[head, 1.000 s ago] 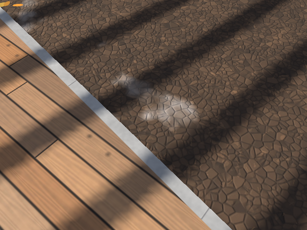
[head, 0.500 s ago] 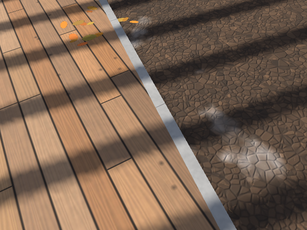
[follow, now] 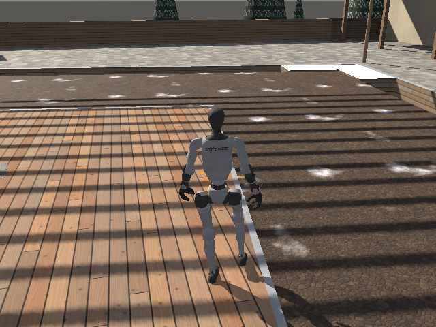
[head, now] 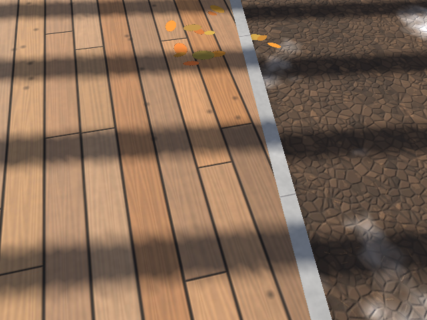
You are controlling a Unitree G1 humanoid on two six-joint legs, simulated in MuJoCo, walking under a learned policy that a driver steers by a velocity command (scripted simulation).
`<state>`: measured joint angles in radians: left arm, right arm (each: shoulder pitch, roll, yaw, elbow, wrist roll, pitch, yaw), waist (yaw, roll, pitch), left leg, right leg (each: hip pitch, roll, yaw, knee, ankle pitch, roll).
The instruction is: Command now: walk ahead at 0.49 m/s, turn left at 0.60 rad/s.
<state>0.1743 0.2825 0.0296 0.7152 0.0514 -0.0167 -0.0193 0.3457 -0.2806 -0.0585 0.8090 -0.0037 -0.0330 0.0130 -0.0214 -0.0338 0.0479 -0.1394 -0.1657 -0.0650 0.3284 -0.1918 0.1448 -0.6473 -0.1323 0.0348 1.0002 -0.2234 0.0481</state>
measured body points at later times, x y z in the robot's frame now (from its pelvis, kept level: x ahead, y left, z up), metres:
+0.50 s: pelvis +0.30 -0.04 +0.00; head +0.32 -0.05 +0.45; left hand +0.31 +0.24 -0.12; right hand +0.43 -0.29 -0.13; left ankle +0.27 +0.09 -0.66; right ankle +0.31 -0.11 -0.74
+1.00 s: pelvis +0.48 +0.03 +0.00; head +0.51 +0.06 +0.45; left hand +0.49 +0.29 -0.16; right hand +0.60 -0.19 -0.14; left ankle +0.54 +0.11 -0.74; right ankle +0.48 -0.11 -0.70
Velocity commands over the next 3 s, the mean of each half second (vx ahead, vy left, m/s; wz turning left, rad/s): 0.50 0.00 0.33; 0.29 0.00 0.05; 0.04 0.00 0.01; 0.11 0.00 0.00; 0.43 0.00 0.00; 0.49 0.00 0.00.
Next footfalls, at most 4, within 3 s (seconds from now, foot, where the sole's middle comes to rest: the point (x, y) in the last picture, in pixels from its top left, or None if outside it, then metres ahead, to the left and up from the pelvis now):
0.28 right None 0.35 -0.11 -0.78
0.76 left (174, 283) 0.58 0.12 -0.78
1.14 right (239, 289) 0.56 -0.09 -0.78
2.50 right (200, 182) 0.97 0.04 -0.78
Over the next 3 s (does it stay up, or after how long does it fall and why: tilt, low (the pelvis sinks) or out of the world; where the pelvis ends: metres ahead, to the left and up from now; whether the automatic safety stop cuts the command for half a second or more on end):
stays up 1.07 0.12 -0.01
